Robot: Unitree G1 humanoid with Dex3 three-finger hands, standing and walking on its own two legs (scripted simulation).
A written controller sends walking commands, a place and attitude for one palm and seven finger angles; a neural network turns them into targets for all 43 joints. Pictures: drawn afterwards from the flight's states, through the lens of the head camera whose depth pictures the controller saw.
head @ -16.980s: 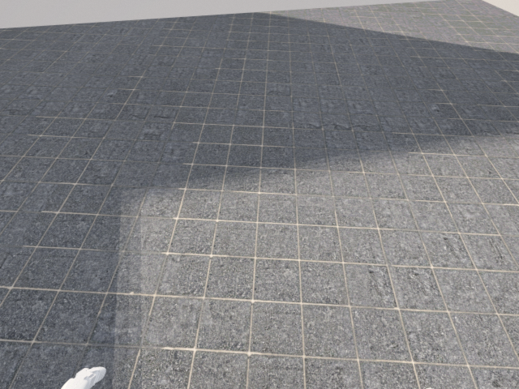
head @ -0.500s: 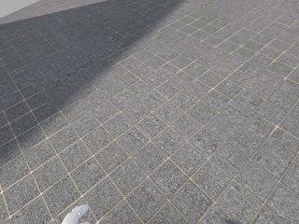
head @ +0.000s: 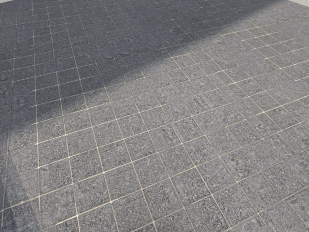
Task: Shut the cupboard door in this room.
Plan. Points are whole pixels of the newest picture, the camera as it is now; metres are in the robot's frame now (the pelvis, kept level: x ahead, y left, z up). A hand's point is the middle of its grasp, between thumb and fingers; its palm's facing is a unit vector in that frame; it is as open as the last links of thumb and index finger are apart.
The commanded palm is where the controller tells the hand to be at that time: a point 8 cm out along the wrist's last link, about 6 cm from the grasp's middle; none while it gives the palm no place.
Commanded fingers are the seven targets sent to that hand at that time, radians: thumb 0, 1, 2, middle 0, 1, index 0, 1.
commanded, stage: turn or walk to find it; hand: left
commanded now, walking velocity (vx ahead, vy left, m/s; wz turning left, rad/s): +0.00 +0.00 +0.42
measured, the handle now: out of the picture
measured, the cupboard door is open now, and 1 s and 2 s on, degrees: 77 77 77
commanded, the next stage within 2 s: stand and wait in 1.38 s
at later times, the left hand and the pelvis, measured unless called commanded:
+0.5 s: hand out of the picture +0.06 +0.18 -0.14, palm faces +0.16 -0.94 -0.30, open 7.4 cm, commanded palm none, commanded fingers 0.00 0.90 0.90 -0.20 -0.30 -0.20 -0.30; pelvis -0.02 -0.03 +0.00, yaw +11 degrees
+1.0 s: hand out of the picture -0.11 +0.15 -0.16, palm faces +0.45 -0.85 -0.26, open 7.4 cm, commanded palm none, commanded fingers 0.00 0.90 0.90 -0.20 -0.30 -0.20 -0.30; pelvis -0.04 -0.04 +0.00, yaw +25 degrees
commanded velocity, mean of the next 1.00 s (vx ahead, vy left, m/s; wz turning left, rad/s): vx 0.00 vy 0.00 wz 0.42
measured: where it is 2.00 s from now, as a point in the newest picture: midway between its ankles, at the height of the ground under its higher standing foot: outside the picture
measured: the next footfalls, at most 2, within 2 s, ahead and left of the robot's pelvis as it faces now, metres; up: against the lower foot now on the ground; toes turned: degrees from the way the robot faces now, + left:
right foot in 0.46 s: +0.04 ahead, -0.12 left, +0.00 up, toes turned +6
left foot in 1.04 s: -0.07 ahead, +0.08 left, +0.00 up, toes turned +31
